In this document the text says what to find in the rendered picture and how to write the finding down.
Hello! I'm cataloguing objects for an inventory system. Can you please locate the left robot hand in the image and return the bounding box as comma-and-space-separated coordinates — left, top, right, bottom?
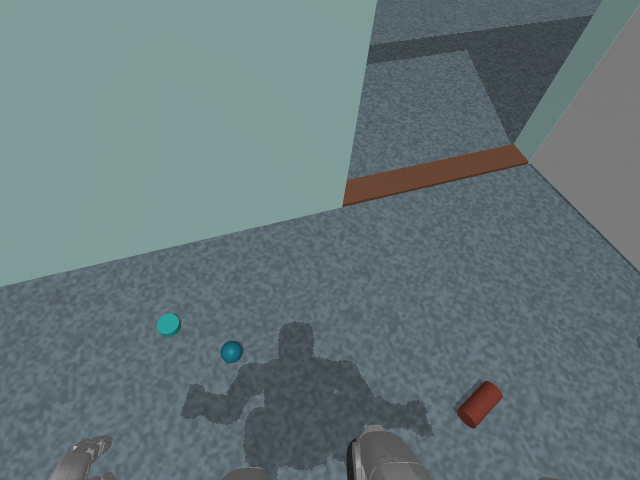
48, 435, 116, 480

